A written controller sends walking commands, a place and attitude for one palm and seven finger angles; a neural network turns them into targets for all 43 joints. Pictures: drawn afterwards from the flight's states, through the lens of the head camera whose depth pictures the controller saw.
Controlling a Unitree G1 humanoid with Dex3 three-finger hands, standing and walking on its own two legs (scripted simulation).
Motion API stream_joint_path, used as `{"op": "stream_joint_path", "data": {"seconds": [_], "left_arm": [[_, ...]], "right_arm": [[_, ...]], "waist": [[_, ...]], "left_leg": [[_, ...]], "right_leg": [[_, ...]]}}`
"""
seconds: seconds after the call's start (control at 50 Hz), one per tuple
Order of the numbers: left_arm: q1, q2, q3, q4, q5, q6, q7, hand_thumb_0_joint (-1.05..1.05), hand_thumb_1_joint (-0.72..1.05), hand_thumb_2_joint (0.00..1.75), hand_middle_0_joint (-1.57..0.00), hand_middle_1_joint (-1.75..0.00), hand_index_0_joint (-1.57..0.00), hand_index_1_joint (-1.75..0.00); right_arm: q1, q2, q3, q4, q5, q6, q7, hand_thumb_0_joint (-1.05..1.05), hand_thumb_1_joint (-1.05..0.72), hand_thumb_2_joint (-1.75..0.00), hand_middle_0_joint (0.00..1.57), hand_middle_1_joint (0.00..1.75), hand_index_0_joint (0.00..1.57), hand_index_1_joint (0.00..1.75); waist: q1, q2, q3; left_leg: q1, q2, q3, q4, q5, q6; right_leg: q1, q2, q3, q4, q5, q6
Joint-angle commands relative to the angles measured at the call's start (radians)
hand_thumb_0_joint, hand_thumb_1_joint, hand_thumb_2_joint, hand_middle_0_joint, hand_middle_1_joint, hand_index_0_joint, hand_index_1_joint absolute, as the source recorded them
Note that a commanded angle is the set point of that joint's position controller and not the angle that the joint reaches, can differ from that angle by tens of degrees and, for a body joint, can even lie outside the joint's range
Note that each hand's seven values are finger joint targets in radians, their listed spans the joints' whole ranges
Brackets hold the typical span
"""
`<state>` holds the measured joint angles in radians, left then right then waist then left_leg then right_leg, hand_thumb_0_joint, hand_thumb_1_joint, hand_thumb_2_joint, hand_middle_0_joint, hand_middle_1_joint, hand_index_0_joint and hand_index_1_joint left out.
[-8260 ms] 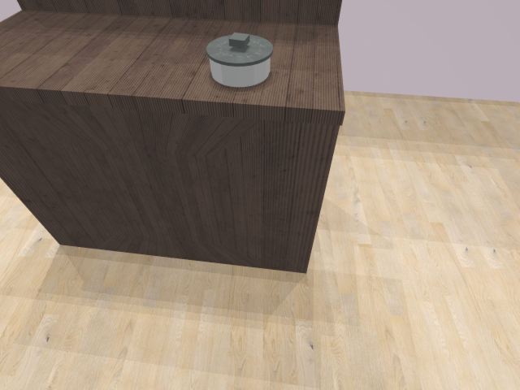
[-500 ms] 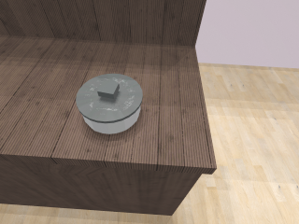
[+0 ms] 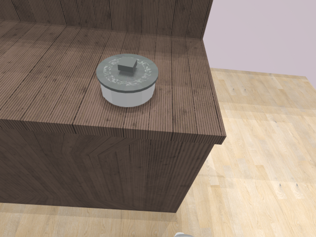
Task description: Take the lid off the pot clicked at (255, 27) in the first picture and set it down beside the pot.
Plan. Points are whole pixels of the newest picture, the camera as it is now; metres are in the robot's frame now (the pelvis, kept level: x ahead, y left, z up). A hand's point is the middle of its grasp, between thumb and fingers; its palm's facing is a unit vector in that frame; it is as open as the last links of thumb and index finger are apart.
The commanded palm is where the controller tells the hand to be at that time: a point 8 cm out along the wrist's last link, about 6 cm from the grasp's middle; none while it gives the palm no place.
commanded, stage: come to a stop and stand still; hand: left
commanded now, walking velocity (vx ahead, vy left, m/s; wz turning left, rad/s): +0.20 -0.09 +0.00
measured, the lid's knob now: (127, 64) +0.50 +0.12 +0.17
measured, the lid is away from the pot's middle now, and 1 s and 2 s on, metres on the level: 0.00 0.00 0.00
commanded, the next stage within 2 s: look again from close up in 1.04 s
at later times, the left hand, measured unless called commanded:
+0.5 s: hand out of the picture +0.05 +0.16 -0.16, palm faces +0.01 -0.97 -0.22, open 7.3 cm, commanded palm none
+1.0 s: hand out of the picture +0.08 +0.16 -0.16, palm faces +0.05 -0.97 -0.23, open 7.4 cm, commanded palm none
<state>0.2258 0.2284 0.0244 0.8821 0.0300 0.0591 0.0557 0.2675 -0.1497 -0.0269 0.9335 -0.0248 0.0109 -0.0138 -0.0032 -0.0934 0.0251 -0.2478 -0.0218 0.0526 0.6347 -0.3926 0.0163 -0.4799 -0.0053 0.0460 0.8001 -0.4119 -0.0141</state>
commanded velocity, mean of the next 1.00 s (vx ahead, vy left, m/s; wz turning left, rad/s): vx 0.01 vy -0.02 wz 0.00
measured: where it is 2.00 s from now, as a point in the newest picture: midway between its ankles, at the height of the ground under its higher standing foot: outside the picture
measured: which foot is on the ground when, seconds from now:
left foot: down 0.00-1.00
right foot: up 0.00-0.28, down 0.30-1.00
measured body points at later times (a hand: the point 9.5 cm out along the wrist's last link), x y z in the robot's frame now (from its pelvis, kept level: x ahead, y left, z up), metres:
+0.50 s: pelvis +0.03 -0.02 +0.01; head +0.06 -0.02 +0.46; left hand +0.05 +0.21 -0.14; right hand +0.03 -0.24 -0.15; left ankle -0.02 +0.08 -0.72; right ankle -0.01 -0.12 -0.72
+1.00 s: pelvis +0.06 -0.02 +0.01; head +0.08 -0.02 +0.46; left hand +0.08 +0.21 -0.14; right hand +0.10 -0.25 -0.14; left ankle -0.02 +0.08 -0.72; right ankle -0.01 -0.12 -0.72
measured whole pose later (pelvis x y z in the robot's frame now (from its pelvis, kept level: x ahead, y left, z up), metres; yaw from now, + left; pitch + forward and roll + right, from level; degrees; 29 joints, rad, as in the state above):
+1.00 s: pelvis +0.06 -0.02 +0.01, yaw +1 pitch +2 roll +0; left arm 0.28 0.18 0.01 1.03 0.01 -0.01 0.05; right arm 0.23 -0.16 0.00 1.07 -0.01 -0.01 -0.05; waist 0.00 -0.01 0.01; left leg -0.14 0.00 0.04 0.50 -0.39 0.01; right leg -0.16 0.03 -0.02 0.52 -0.39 -0.04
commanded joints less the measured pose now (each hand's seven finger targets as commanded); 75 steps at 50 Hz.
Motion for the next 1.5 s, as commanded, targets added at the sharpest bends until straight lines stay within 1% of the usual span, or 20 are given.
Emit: {"op": "stream_joint_path", "data": {"seconds": [0.0,0.02,0.06,0.16,0.22,0.24,0.26,0.28,0.3,0.32,0.34,0.38,0.4,0.44,0.48,0.6,0.74,0.9,1.08,1.48], "left_arm": [[0.005,0.073,0.021,-0.077,0.002,-0.026,-0.009,0.0,0.9,0.9,-0.2,-0.3,-0.2,-0.3],[0.032,0.078,0.02,-0.069,-0.001,-0.03,-0.019,0.0,0.9,0.9,-0.2,-0.3,-0.2,-0.3],[0.031,0.067,0.02,-0.064,0.002,-0.037,-0.033,0.0,0.9,0.9,-0.2,-0.3,-0.2,-0.3],[-0.047,0.015,0.004,-0.09,-0.01,-0.053,-0.047,0.0,0.9,0.9,-0.2,-0.3,-0.2,-0.3],[0.032,-0.016,0.001,-0.041,-0.024,-0.066,-0.039,0.0,0.9,0.9,-0.2,-0.3,-0.2,-0.3],[0.087,-0.003,0.004,-0.01,-0.027,-0.074,-0.035,0.0,0.9,0.9,-0.2,-0.3,-0.2,-0.3],[0.21,0.062,0.014,0.104,-0.011,-0.091,0.004,0.0,0.9,0.9,-0.2,-0.3,-0.2,-0.3],[0.158,0.102,0.001,0.081,-0.016,-0.1,-0.005,0.0,0.9,0.9,-0.2,-0.3,-0.2,-0.3],[0.123,0.107,-0.006,0.062,-0.013,-0.101,-0.013,0.0,0.9,0.9,-0.2,-0.3,-0.2,-0.3],[0.099,0.112,0.015,0.055,-0.015,-0.106,-0.011,0.0,0.9,0.9,-0.2,-0.3,-0.2,-0.3],[0.082,0.088,0.015,0.055,-0.018,-0.111,-0.002,0.0,0.9,0.9,-0.2,-0.3,-0.2,-0.3],[0.054,0.059,0.006,0.067,-0.014,-0.116,0.004,0.0,0.9,0.9,-0.2,-0.3,-0.2,-0.3],[0.045,0.06,0.002,0.079,-0.019,-0.115,0.005,0.0,0.9,0.9,-0.2,-0.3,-0.2,-0.3],[0.073,0.036,-0.003,0.092,-0.029,-0.101,-0.001,0.0,0.9,0.9,-0.2,-0.3,-0.2,-0.3],[0.094,0.031,-0.006,0.118,-0.023,-0.093,0.002,0.0,0.9,0.9,-0.2,-0.3,-0.2,-0.3],[0.096,0.047,-0.005,0.118,-0.022,-0.092,0.001,0.0,0.9,0.9,-0.2,-0.3,-0.2,-0.3],[0.099,0.065,0.004,0.101,-0.023,-0.087,0.0,0.0,0.9,0.9,-0.2,-0.3,-0.2,-0.3],[0.126,0.073,0.01,0.111,-0.022,-0.087,0.003,0.0,0.9,0.9,-0.2,-0.3,-0.2,-0.3],[0.115,0.066,0.012,0.118,-0.024,-0.078,0.001,0.0,0.9,0.9,-0.2,-0.3,-0.2,-0.3],[0.113,0.04,0.006,0.145,-0.026,-0.079,-0.003,0.0,0.9,0.9,-0.2,-0.3,-0.2,-0.3]], "right_arm": [[0.016,-0.14,-0.012,-0.05,-0.013,-0.016,-0.005,0.0,-0.9,-0.9,0.2,0.3,0.2,0.3],[-0.006,-0.147,-0.016,-0.066,-0.009,-0.028,-0.007,0.0,-0.9,-0.9,0.2,0.3,0.2,0.3],[0.039,-0.145,-0.021,-0.046,-0.008,-0.045,-0.011,0.0,-0.9,-0.9,0.2,0.3,0.2,0.3],[0.19,-0.131,-0.028,0.016,-0.009,-0.042,-0.018,0.0,-0.9,-0.9,0.2,0.3,0.2,0.3],[0.201,-0.123,-0.027,0.042,0.002,-0.037,-0.023,0.0,-0.9,-0.9,0.2,0.3,0.2,0.3],[0.192,-0.117,-0.024,0.048,0.01,-0.037,-0.023,0.0,-0.9,-0.9,0.2,0.3,0.2,0.3],[-0.003,-0.155,-0.019,0.006,0.027,-0.052,-0.013,0.0,-0.9,-0.9,0.2,0.3,0.2,0.3],[0.043,-0.062,-0.001,-0.035,0.013,-0.034,0.0,0.0,-0.9,-0.9,0.2,0.3,0.2,0.3],[0.064,-0.048,0.004,-0.035,0.004,-0.024,0.01,0.0,-0.9,-0.9,0.2,0.3,0.2,0.3],[0.108,-0.048,0.0,-0.017,0.001,-0.011,0.016,0.0,-0.9,-0.9,0.2,0.3,0.2,0.3],[0.087,-0.066,-0.002,-0.013,0.002,-0.016,0.013,0.0,-0.9,-0.9,0.2,0.3,0.2,0.3],[0.082,-0.039,0.007,0.006,0.01,-0.031,0.002,0.0,-0.9,-0.9,0.2,0.3,0.2,0.3],[0.115,-0.031,0.012,0.037,0.015,-0.038,-0.003,0.0,-0.9,-0.9,0.2,0.3,0.2,0.3],[0.109,-0.083,0.008,0.062,0.01,-0.047,-0.013,0.0,-0.9,-0.9,0.2,0.3,0.2,0.3],[0.078,-0.095,0.011,0.072,0.011,-0.041,-0.023,0.0,-0.9,-0.9,0.2,0.3,0.2,0.3],[0.037,-0.107,0.008,0.079,0.013,-0.032,-0.027,0.0,-0.9,-0.9,0.2,0.3,0.2,0.3],[0.012,-0.122,0.008,0.086,0.011,-0.038,-0.033,0.0,-0.9,-0.9,0.2,0.3,0.2,0.3],[0.019,-0.114,0.008,0.101,0.015,-0.036,-0.038,0.0,-0.9,-0.9,0.2,0.3,0.2,0.3],[0.051,-0.11,0.013,0.134,0.014,-0.04,-0.043,0.0,-0.9,-0.9,0.2,0.3,0.2,0.3],[0.082,-0.08,0.016,0.173,0.015,-0.043,-0.041,0.0,-0.9,-0.9,0.2,0.3,0.2,0.3]], "waist": [[0.041,0.271,0.137],[0.057,0.194,0.125],[0.032,0.146,0.121],[-0.054,0.209,0.088],[-0.031,0.214,-0.001],[-0.004,0.182,-0.039],[0.089,0.097,-0.033],[0.008,-0.049,-0.029],[-0.009,0.018,-0.041],[-0.016,-0.067,-0.116],[-0.02,-0.091,-0.079],[-0.041,0.011,-0.073],[-0.051,0.027,-0.096],[-0.017,0.184,-0.072],[-0.007,0.187,-0.005],[-0.015,0.064,0.001],[-0.004,0.114,-0.039],[0.003,0.082,-0.046],[0.006,0.125,-0.032],[0.004,0.096,0.023]], "left_leg": [[-0.195,0.3,-0.467,-0.475,-0.223,0.196],[-0.197,0.297,-0.448,-0.472,-0.194,0.193],[-0.104,0.262,-0.373,-0.431,-0.102,0.181],[0.085,0.242,-0.296,-0.378,0.15,0.169],[0.084,0.218,-0.246,-0.269,0.38,0.13],[0.042,0.186,-0.197,-0.208,0.364,0.094],[-0.039,0.154,-0.071,-0.013,0.281,0.018],[-0.132,0.05,-0.035,0.062,-0.073,-0.008],[-0.105,0.036,-0.018,0.127,-0.08,-0.011],[-0.115,0.036,-0.021,0.172,-0.075,-0.008],[-0.16,0.045,-0.041,0.208,-0.064,-0.005],[-0.089,0.063,-0.032,0.047,-0.048,-0.01],[-0.002,0.06,-0.035,-0.107,0.063,-0.011],[0.082,0.135,-0.106,-0.139,0.423,0.021],[0.062,0.153,-0.126,-0.116,0.539,0.032],[0.083,0.123,-0.097,-0.145,0.39,0.015],[0.132,0.123,-0.095,-0.157,0.506,0.014],[0.117,0.117,-0.081,-0.143,0.499,0.009],[0.137,0.125,-0.093,-0.166,0.559,0.016],[0.105,0.12,-0.104,-0.222,0.411,0.018]], "right_leg": [[-0.136,0.035,0.058,0.517,-0.016,0.002],[-0.128,0.025,0.06,0.533,-0.006,-0.002],[-0.15,0.01,0.021,0.49,-0.003,0.001],[-0.057,-0.015,-0.074,0.026,-0.089,0.005],[0.176,0.016,-0.082,-0.27,0.033,-0.004],[0.302,0.007,-0.066,-0.4,0.148,-0.005],[0.325,-0.094,0.038,-0.439,0.421,0.004],[0.282,-0.213,0.193,-0.505,0.184,-0.066],[0.236,-0.226,0.191,-0.515,0.079,-0.122],[0.289,-0.215,0.219,-0.506,0.062,-0.157],[0.293,-0.218,0.223,-0.484,0.226,-0.17],[0.316,-0.209,0.149,-0.387,0.578,-0.174],[0.333,-0.179,0.1,-0.317,0.654,-0.137],[0.274,-0.087,0.032,-0.263,0.489,-0.058],[0.262,-0.071,0.026,-0.295,0.423,-0.049],[0.284,-0.095,0.055,-0.336,0.512,-0.052],[0.32,-0.094,0.042,-0.316,0.593,-0.047],[0.366,-0.113,0.044,-0.318,0.703,-0.049],[0.354,-0.099,0.024,-0.314,0.602,-0.052],[0.326,-0.104,0.042,-0.365,0.5,-0.048]]}}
